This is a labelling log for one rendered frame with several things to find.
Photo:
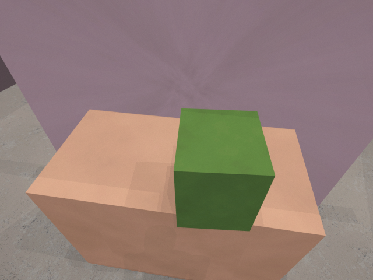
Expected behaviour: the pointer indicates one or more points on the carton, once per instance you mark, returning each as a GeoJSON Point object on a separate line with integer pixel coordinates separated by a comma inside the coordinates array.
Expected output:
{"type": "Point", "coordinates": [222, 169]}

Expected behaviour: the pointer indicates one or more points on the pedestal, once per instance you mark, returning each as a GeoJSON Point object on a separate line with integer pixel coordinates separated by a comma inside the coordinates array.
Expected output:
{"type": "Point", "coordinates": [109, 189]}

